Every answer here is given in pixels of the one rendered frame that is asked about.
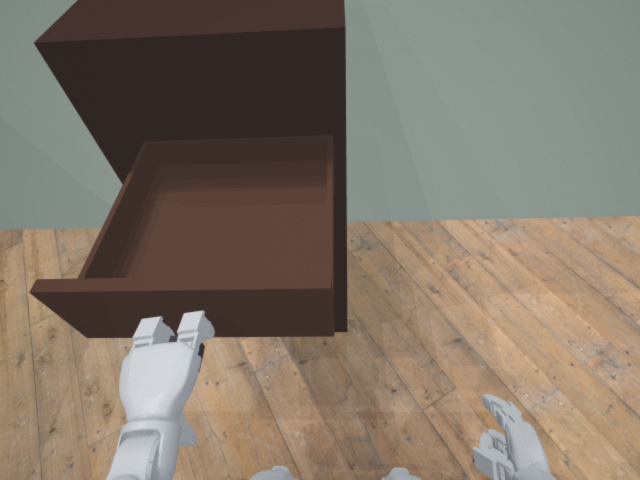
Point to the left robot forearm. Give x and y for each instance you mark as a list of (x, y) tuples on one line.
[(147, 450)]

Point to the cabinet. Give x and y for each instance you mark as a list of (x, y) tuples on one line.
[(167, 70)]

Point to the robot left hand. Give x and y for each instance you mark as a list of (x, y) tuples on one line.
[(157, 376)]

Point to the drawer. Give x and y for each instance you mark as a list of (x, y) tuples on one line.
[(240, 228)]

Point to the robot right hand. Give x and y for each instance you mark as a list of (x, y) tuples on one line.
[(500, 456)]

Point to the robot left shin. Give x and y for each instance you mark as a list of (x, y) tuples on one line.
[(281, 468)]

